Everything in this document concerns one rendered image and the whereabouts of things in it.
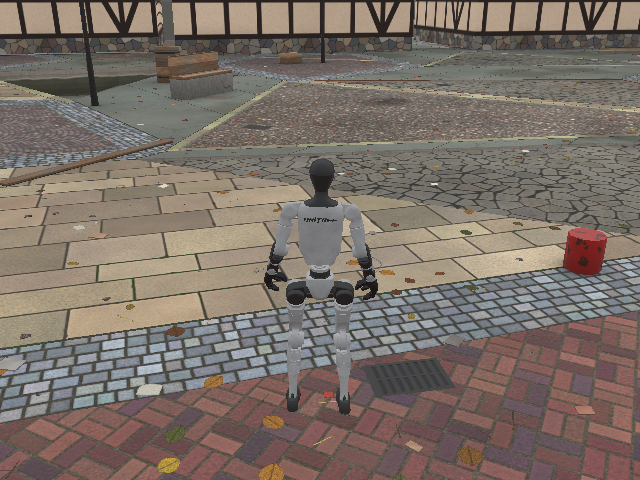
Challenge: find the left robot upper arm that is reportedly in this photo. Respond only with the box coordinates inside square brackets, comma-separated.
[273, 201, 301, 256]

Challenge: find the robot left forearm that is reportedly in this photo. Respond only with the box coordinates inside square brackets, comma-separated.
[266, 241, 284, 275]

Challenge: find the right robot foot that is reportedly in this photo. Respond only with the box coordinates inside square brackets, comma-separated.
[336, 388, 351, 415]

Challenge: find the left robot hand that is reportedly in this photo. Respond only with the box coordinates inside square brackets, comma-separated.
[264, 272, 287, 291]

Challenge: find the right robot thigh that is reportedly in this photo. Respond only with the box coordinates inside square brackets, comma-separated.
[333, 279, 354, 351]

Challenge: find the right robot upper arm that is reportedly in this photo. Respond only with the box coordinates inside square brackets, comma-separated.
[342, 203, 368, 259]

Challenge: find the robot right forearm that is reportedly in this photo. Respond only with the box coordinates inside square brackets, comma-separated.
[357, 243, 376, 282]

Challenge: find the right robot hand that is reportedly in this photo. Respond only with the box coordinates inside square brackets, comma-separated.
[355, 279, 378, 300]

